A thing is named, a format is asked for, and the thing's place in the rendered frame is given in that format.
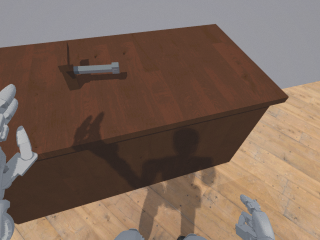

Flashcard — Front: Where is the robot left thigh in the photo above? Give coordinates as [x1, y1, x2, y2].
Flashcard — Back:
[114, 230, 145, 240]

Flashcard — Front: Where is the left robot hand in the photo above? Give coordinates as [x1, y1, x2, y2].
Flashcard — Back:
[0, 84, 38, 200]

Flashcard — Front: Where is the tap lever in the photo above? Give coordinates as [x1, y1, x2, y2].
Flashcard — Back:
[73, 62, 120, 74]

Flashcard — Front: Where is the counter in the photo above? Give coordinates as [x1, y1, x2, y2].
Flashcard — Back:
[0, 24, 289, 225]

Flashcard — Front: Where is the left robot forearm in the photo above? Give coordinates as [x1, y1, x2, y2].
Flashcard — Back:
[0, 199, 15, 240]

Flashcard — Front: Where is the right robot hand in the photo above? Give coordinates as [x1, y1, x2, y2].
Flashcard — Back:
[235, 194, 275, 240]

